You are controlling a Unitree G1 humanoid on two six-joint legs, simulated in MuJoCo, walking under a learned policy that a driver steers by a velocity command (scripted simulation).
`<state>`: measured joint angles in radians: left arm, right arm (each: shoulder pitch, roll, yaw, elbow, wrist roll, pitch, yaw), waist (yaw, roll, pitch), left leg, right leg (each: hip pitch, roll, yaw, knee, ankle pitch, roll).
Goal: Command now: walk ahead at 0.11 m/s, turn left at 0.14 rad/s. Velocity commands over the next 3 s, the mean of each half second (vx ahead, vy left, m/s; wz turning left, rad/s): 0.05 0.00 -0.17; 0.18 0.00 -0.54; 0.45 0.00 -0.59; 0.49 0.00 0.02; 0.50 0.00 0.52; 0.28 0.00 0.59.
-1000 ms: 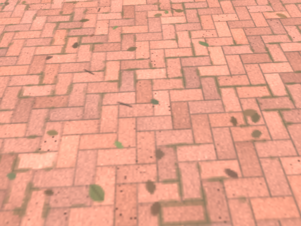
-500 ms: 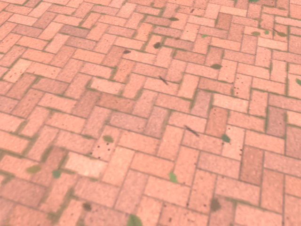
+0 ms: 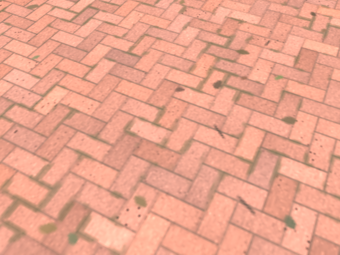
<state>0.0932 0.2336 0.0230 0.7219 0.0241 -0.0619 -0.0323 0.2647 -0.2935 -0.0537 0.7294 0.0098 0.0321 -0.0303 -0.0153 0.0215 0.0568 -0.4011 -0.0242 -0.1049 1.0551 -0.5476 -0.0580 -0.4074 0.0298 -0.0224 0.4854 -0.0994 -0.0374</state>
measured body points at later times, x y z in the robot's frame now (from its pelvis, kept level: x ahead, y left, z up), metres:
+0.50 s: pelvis +0.06 +0.00 -0.01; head +0.09 -0.02 +0.44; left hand +0.24 +0.26 -0.10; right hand +0.14 -0.30 -0.12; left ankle +0.04 +0.15 -0.71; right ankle +0.10 -0.10 -0.73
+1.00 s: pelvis +0.11 +0.02 +0.02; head +0.12 +0.05 +0.47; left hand +0.37 +0.21 -0.08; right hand +0.04 -0.26 -0.08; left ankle +0.11 +0.15 -0.73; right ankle +0.10 -0.15 -0.63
